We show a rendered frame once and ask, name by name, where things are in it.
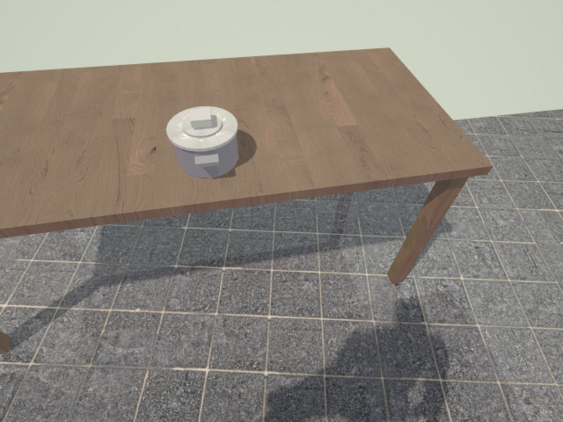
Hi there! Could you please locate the lid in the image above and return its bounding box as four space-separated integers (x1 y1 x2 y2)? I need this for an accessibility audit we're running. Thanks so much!
166 106 238 151

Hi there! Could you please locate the table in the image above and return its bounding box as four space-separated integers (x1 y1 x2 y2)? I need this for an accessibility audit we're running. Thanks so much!
0 47 493 353

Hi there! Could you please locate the knob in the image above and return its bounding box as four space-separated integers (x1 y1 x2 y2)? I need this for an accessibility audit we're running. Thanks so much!
190 108 212 127

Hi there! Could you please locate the pot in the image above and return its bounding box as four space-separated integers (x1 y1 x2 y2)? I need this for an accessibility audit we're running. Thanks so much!
173 135 238 178

